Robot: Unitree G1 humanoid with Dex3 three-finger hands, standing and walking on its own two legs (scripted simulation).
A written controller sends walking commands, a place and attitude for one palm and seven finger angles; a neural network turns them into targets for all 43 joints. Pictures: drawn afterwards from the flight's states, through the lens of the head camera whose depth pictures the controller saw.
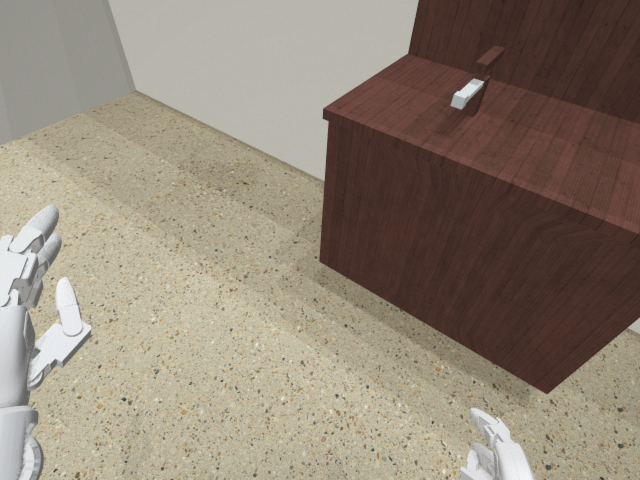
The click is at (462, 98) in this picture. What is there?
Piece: tap's lever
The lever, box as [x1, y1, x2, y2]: [450, 91, 468, 109]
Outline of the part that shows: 457,91 454,94 450,105 461,109 465,104 464,102 468,94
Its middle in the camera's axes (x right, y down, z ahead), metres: +0.32 -0.32 +0.90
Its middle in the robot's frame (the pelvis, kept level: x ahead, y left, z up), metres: +0.91 -0.27 +0.06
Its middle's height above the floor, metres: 0.83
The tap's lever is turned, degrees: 0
